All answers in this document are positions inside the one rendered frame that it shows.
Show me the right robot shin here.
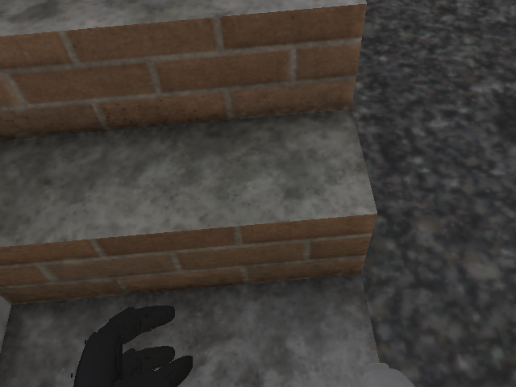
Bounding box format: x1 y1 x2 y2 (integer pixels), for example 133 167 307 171
366 363 389 372

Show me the left robot hand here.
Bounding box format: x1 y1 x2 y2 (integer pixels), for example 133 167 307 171
71 306 193 387

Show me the robot right thigh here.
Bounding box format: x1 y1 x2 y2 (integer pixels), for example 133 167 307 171
350 368 415 387

